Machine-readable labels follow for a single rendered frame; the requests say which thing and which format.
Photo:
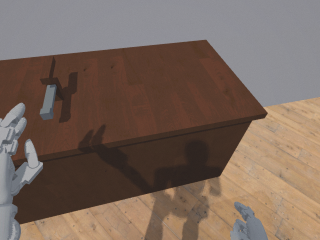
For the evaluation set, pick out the counter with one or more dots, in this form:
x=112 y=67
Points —
x=126 y=122

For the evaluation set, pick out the right robot hand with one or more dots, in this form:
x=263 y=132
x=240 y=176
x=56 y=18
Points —
x=251 y=230

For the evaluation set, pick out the left robot forearm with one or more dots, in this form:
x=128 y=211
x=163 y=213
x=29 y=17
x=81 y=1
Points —
x=10 y=229

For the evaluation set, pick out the left robot hand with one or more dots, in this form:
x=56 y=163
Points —
x=11 y=128

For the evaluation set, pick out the tap lever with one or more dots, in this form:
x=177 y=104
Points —
x=46 y=112

